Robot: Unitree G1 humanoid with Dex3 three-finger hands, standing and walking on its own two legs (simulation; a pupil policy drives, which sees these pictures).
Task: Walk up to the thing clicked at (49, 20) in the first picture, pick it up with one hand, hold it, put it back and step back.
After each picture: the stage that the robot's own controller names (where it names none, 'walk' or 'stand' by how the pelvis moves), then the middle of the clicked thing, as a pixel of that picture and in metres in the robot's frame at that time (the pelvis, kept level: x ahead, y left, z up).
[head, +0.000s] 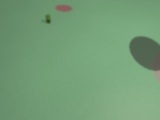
stand; (48, 19) +1.95 +0.47 -0.72
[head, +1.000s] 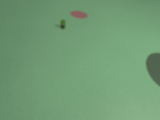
walk; (62, 24) +1.86 +0.21 -0.70
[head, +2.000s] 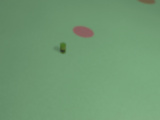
walk; (63, 48) +1.28 +0.16 -0.72
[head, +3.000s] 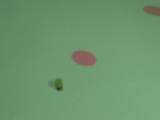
walk; (59, 84) +0.83 +0.21 -0.71
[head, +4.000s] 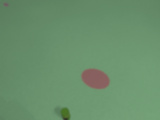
walk; (65, 114) +0.54 +0.21 -0.71
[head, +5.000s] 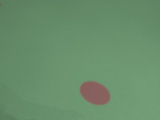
stand; out of the picture +0.38 +0.15 -0.71
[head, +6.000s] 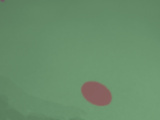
stand; out of the picture +0.37 +0.14 -0.71
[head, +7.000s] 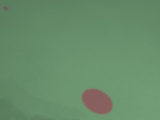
stand; out of the picture +0.34 +0.17 -0.72
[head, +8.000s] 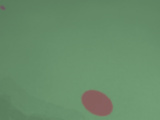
stand; out of the picture +0.31 +0.16 -0.72
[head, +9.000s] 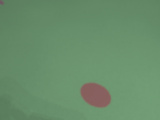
walk; out of the picture +0.35 +0.17 -0.72
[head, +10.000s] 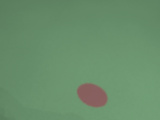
stand; out of the picture +0.37 +0.18 -0.71
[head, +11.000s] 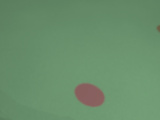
stand; out of the picture +0.38 +0.18 -0.73
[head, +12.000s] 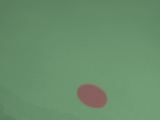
stand; out of the picture +0.37 +0.17 -0.73
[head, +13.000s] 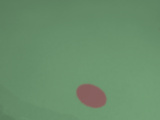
stand; out of the picture +0.37 +0.17 -0.73
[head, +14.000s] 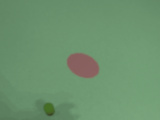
go down; (49, 109) +0.41 +0.18 -0.62
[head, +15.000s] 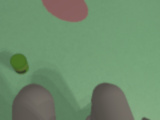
go down; (20, 64) +0.44 +0.25 -0.31
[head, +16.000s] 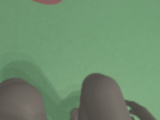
close in; out of the picture +0.42 +0.27 -0.25
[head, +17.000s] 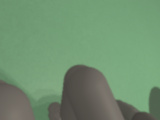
close; out of the picture +0.41 +0.30 -0.22
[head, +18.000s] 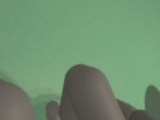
lift; out of the picture +0.39 +0.28 -0.22
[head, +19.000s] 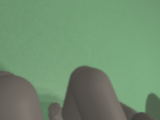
lift; out of the picture +0.36 +0.26 -0.21
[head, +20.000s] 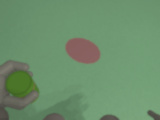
lift; (24, 88) +0.32 +0.19 +0.01
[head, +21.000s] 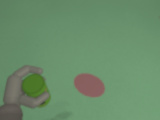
hold; (37, 91) +0.32 +0.16 +0.02
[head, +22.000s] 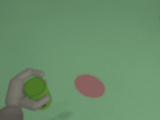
hold; (39, 94) +0.32 +0.16 +0.01
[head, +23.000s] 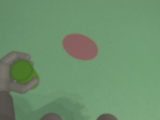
crouch; (26, 76) +0.38 +0.19 -0.05
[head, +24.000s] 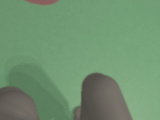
lower; out of the picture +0.45 +0.29 -0.12
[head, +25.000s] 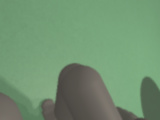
lower; out of the picture +0.43 +0.30 -0.22
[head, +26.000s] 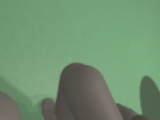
lower; out of the picture +0.43 +0.32 -0.23
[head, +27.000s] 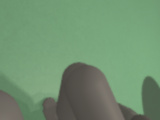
lower; out of the picture +0.42 +0.32 -0.23
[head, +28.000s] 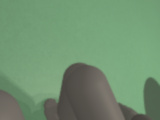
rest; out of the picture +0.42 +0.31 -0.22
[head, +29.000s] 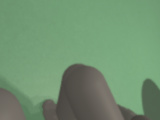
withdraw; out of the picture +0.41 +0.28 -0.23
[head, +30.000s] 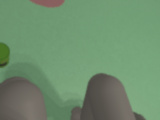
stand; out of the picture +0.43 +0.25 -0.26
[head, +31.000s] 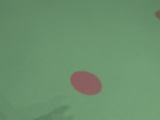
stand; out of the picture +0.38 +0.14 -0.64
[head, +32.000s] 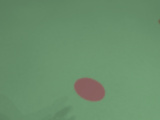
stand; out of the picture +0.39 +0.16 -0.67
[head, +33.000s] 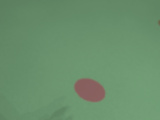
stand; out of the picture +0.39 +0.15 -0.67
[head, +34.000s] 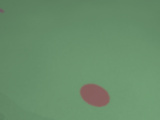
stand; out of the picture +0.41 +0.13 -0.72
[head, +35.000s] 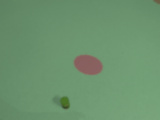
walk; (65, 103) +0.53 +0.17 -0.70
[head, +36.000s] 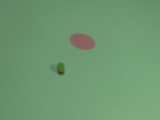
walk; (61, 69) +0.84 +0.16 -0.70
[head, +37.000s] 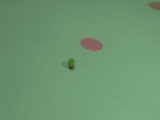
walk; (71, 64) +1.08 +0.15 -0.70
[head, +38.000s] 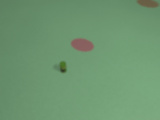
stand; (63, 67) +1.03 +0.19 -0.73
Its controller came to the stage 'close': yes
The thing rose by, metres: 0.72
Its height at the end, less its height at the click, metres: +0.00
